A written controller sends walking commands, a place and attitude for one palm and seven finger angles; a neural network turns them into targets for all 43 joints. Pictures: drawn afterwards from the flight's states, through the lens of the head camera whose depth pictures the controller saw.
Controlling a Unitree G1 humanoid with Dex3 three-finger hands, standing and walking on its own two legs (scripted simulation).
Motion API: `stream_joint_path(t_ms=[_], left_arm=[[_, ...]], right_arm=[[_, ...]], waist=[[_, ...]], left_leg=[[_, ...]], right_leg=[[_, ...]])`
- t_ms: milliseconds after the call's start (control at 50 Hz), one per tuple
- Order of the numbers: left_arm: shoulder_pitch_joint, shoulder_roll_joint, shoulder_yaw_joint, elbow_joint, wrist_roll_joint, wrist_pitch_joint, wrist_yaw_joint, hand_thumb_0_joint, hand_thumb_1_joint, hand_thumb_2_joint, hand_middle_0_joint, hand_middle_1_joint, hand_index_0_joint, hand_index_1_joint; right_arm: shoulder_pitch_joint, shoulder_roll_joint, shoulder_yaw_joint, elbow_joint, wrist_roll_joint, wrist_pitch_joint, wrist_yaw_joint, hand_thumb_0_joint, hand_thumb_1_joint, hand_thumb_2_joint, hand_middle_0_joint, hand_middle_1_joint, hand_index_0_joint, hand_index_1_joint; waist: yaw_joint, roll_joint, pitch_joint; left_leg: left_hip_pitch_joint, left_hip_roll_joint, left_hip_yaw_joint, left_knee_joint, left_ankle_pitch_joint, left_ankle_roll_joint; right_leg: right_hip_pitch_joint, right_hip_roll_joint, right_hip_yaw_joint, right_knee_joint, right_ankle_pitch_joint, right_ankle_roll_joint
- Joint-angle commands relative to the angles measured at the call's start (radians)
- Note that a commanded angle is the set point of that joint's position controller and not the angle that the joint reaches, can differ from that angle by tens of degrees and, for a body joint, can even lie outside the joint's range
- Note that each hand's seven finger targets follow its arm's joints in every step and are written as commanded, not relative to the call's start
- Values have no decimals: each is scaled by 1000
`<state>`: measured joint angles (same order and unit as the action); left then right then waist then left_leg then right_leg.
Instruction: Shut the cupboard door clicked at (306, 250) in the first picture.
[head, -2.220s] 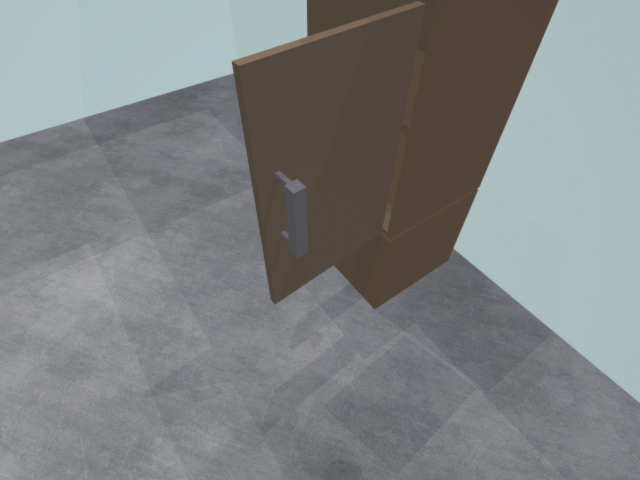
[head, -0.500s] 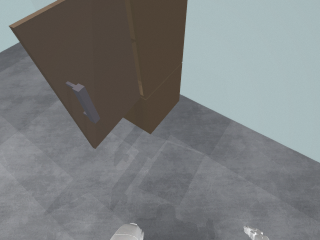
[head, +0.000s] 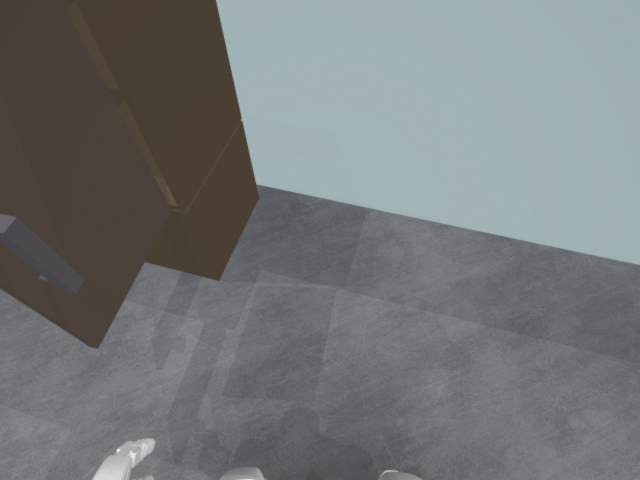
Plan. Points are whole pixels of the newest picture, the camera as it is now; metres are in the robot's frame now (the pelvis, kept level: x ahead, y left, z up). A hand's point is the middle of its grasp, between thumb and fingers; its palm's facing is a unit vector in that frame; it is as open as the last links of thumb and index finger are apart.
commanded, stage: walk to a spot facing it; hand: left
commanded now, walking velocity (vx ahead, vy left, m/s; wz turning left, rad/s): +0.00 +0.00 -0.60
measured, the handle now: (28, 255) +0.39 +0.46 -0.02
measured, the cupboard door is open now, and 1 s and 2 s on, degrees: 94 94 94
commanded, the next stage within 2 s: turn to face it in 1.48 s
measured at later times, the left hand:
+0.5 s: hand (233, 405) +0.22 +0.15 -0.14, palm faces -0.31 -0.94 -0.15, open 7.4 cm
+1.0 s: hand (321, 337) +0.33 +0.03 -0.15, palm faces -0.47 -0.86 -0.19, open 7.3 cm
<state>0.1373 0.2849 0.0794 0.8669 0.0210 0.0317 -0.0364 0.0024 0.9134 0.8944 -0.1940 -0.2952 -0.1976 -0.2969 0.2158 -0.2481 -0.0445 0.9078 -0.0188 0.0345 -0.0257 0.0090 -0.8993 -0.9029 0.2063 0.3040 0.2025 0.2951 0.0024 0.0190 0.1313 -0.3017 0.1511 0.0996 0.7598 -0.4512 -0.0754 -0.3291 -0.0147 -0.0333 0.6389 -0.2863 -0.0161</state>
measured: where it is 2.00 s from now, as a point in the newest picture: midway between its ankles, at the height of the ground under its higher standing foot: (461, 352)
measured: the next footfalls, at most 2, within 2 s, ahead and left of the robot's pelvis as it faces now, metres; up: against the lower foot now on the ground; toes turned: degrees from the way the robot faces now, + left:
left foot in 0.28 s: +0.08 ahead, +0.12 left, +0.00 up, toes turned -6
right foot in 0.68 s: +0.15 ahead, -0.20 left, +0.00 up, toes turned -32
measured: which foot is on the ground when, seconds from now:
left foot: up 0.00-0.26, down 0.28-0.68, up 0.70-1.00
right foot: down 0.00-0.28, up 0.30-0.66, down 0.68-1.00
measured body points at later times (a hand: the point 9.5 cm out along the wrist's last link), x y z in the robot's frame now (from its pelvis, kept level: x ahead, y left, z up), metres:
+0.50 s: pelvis +0.06 +0.00 +0.03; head +0.11 +0.00 +0.47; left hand +0.24 +0.20 -0.13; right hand -0.03 -0.23 -0.11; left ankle +0.04 +0.13 -0.72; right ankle +0.04 -0.14 -0.64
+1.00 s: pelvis +0.21 -0.13 +0.02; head +0.25 -0.14 +0.47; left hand +0.36 +0.07 -0.13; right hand +0.18 -0.39 -0.11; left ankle +0.35 -0.04 -0.69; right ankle +0.12 -0.18 -0.72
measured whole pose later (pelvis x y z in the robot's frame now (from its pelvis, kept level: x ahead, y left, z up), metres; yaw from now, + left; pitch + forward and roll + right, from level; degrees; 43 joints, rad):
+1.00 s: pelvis +0.21 -0.13 +0.02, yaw -31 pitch +1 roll -1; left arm 0.27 0.20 0.07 1.01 0.02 -0.04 -0.02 0.00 0.93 0.89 -0.20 -0.30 -0.20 -0.30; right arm 0.14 -0.18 -0.05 0.93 -0.03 -0.02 0.02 0.01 -0.91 -0.90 0.20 0.30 0.20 0.29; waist 0.01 -0.01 0.07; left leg -0.51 0.11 0.06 0.76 -0.25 -0.05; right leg -0.13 0.05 -0.03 0.39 -0.29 -0.05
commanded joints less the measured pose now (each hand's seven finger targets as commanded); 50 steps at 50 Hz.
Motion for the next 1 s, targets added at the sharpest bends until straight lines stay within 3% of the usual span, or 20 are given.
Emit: stream_joint_path(t_ms=[0,80,180,220,240,260,280,300,340,380,440,560,600,620,640,660,680,700,780,980], left_arm=[[132,204,53,-29,5,-5,49,0,900,900,-200,-300,-200,-300],[28,159,36,-64,8,-7,55,0,900,900,-200,-300,-200,-300],[18,167,40,-56,11,-6,36,0,900,900,-200,-300,-200,-300],[-33,147,36,-68,4,-5,26,0,900,900,-200,-300,-200,-300],[-44,95,23,-83,1,-3,18,0,900,900,-200,-300,-200,-300],[-39,20,7,-111,-6,-4,9,0,900,900,-200,-300,-200,-300],[-123,48,19,-163,-5,-17,-5,0,900,900,-200,-300,-200,-300],[-141,50,28,-146,14,-22,-13,0,900,900,-200,-300,-200,-300],[-74,23,28,-95,19,-24,-26,0,900,900,-200,-300,-200,-300],[-67,-17,14,-74,17,-20,-35,0,900,900,-200,-300,-200,-300],[-112,-49,-5,-74,9,-22,-36,0,900,900,-200,-300,-200,-300],[-182,-37,-7,-77,7,-26,-38,0,900,900,-200,-300,-200,-300],[-52,-9,6,-36,8,-35,-33,0,900,900,-200,-300,-200,-300],[118,33,21,21,10,-48,-26,0,900,900,-200,-300,-200,-300],[299,160,56,67,13,-62,-8,0,900,900,-200,-300,-200,-300],[378,240,71,92,-10,-59,12,0,900,900,-200,-300,-200,-300],[301,232,66,77,-17,-54,26,0,900,900,-200,-300,-200,-300],[205,170,48,51,-14,-55,32,0,900,900,-200,-300,-200,-300],[39,66,19,17,6,-76,36,0,900,900,-200,-300,-200,-300],[161,74,20,106,-1,-100,28,0,900,900,-200,-300,-200,-300]], right_arm=[[-92,-101,-27,-119,10,-7,-15,0,-900,-900,200,300,200,300],[-32,-66,-20,-74,8,-4,-2,0,-900,-900,200,300,200,300],[13,-70,-24,-79,4,-21,10,0,-900,-900,200,300,200,300],[120,-80,-24,-45,0,-36,8,0,-900,-900,200,300,200,300],[205,-127,-31,-21,-7,-48,-3,0,-900,-900,200,300,200,300],[277,-234,-54,-9,-26,-58,-7,0,-900,-900,200,300,200,300],[267,-277,-58,-19,-24,-68,-24,0,-900,-900,200,300,200,300],[236,-237,-48,-29,-29,-78,-10,0,-900,-900,200,300,200,300],[137,-152,-20,-40,-21,-89,-9,0,-900,-900,200,300,200,300],[181,-100,-6,-11,-16,-101,-15,0,-900,-900,200,300,200,300],[274,-95,-7,37,-15,-108,-14,0,-900,-900,200,300,200,300],[277,-115,-20,60,-23,-93,-1,0,-900,-900,200,300,200,300],[237,-130,-23,54,-16,-90,0,0,-900,-900,200,300,200,300],[204,-131,-20,44,-7,-90,5,0,-900,-900,200,300,200,300],[177,-71,-8,9,16,-93,20,0,-900,-900,200,300,200,300],[91,-40,-5,-56,21,-92,17,0,-900,-900,200,300,200,300],[42,-60,-17,-50,14,-85,12,0,-900,-900,200,300,200,300],[12,-50,-20,-43,9,-82,12,0,-900,-900,200,300,200,300],[134,-8,-20,40,-14,-46,23,0,-900,-900,200,300,200,300],[-72,-11,-22,-40,-6,-88,42,0,-900,-900,200,300,200,300]], waist=[[74,-298,-184],[8,-153,-198],[0,-186,-146],[-63,-155,-116],[-100,-3,-117],[-123,333,-121],[-115,218,-88],[-96,108,-46],[-24,112,-26],[-32,151,-69],[-54,140,-101],[-67,180,-57],[6,136,-120],[89,56,-189],[171,-208,-314],[180,-329,-319],[149,-199,-232],[101,-177,-152],[-38,-138,-130],[4,-114,-88]], left_leg=[[-332,-49,-118,449,-128,16],[-173,-76,-72,267,-1,1],[-31,-121,-39,-9,8,17],[192,-135,-11,-211,93,27],[320,-44,-124,-375,-41,64],[372,251,-525,-560,-320,164],[233,401,-650,-656,-368,264],[155,364,-654,-668,-345,260],[155,232,-353,-610,-67,180],[240,158,-150,-542,274,151],[332,160,-20,-487,542,158],[246,205,83,-457,503,149],[201,193,133,-275,668,128],[83,144,180,-58,698,92],[-212,49,208,267,353,46],[-419,-69,94,535,-179,23],[-472,-12,-56,607,-116,34],[-461,20,-82,595,-6,32],[-215,12,-53,339,143,16],[-131,-67,-23,-152,233,34]], right_leg=[[263,-295,433,-248,471,-221],[147,-207,308,-226,452,-177],[24,-170,416,-323,-142,-172],[-169,-113,392,-294,-354,-126],[-301,-25,317,-149,-396,-75],[-448,125,122,210,-387,-8],[-450,21,86,367,-315,7],[-424,4,108,496,-237,5],[-428,-44,69,562,-64,23],[-417,-48,23,527,10,37],[-400,-55,-25,406,23,37],[-166,-23,-112,78,-20,0],[58,22,-142,-4,-16,-35],[320,45,-143,-78,21,-62],[635,-201,191,-183,-81,-148],[639,-423,613,-338,92,-239],[504,-422,564,-374,-4,-260],[360,-371,493,-395,-55,-231],[69,-212,198,-434,-6,-168],[218,-213,219,-367,156,-170]])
